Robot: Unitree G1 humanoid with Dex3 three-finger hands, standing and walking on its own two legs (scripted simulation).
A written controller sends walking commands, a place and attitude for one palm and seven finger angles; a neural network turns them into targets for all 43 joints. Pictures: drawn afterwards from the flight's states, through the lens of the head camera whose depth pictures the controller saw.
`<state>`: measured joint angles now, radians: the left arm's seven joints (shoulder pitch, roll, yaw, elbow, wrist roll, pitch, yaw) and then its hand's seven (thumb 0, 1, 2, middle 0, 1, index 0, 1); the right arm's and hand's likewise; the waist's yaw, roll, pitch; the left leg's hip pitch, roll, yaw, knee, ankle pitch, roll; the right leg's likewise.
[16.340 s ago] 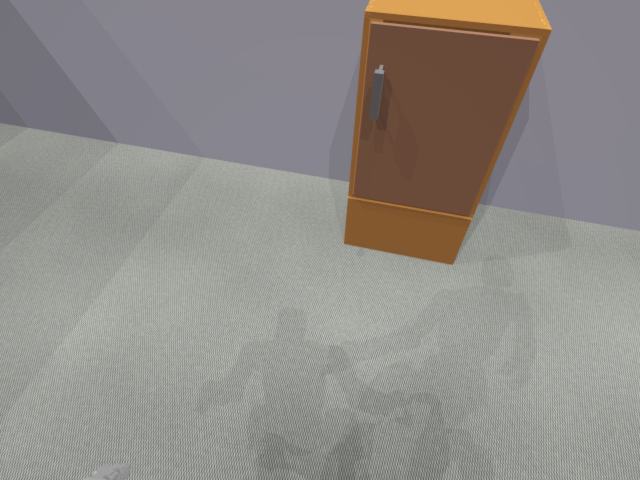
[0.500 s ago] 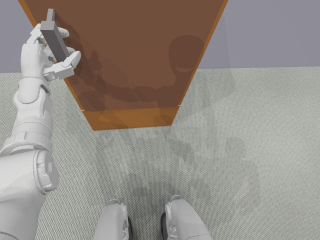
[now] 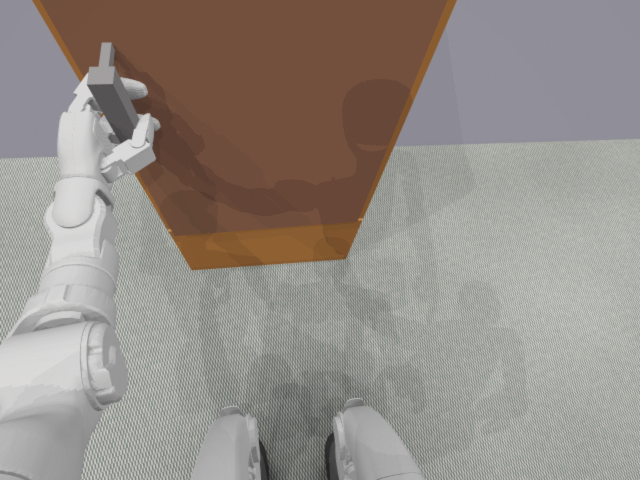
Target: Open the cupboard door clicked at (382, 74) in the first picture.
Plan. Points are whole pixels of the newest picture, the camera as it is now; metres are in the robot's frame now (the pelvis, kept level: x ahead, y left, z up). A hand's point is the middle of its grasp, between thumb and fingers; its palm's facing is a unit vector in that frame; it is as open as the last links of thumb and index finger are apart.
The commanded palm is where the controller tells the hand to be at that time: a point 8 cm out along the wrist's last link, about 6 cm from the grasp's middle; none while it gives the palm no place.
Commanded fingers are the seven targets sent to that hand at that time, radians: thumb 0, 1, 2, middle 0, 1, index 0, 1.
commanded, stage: pull the door open along its arc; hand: left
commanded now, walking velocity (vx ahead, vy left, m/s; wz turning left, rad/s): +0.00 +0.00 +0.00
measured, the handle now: (125, 107) +0.56 +0.20 +0.05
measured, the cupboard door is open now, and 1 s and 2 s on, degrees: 1 43 42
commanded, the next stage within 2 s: open thumb and fingers to let go in 0.84 s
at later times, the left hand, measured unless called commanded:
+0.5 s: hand (197, 250) +0.37 +0.11 +0.05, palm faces +0.37 -0.93 +0.05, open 6.3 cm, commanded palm +0.32 +0.14 +0.05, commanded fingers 0.00 0.90 0.90 -0.40 -1.35 -0.40 -1.35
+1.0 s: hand (278, 324) +0.29 +0.03 +0.05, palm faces +0.36 -0.93 -0.03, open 6.3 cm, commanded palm +0.25 +0.08 +0.05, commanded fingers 0.00 0.62 0.78 -0.38 -1.32 -0.38 -1.32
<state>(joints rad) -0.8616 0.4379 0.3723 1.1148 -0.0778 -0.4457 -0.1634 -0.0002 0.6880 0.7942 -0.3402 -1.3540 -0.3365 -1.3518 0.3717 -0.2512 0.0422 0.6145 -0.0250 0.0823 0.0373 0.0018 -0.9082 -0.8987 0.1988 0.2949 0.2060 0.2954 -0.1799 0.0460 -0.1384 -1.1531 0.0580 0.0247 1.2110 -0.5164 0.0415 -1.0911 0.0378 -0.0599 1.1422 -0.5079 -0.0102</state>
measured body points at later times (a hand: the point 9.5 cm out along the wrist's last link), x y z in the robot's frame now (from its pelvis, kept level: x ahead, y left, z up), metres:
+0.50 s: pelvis +0.01 -0.01 +0.02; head +0.10 -0.01 +0.46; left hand +0.34 +0.15 +0.05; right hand +0.17 -0.23 -0.09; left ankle +0.02 +0.09 -0.64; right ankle +0.01 -0.12 -0.64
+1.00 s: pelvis +0.01 -0.05 +0.02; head +0.06 -0.06 +0.47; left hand +0.26 +0.08 +0.06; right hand +0.19 -0.25 -0.09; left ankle +0.02 +0.09 -0.64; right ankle +0.01 -0.12 -0.64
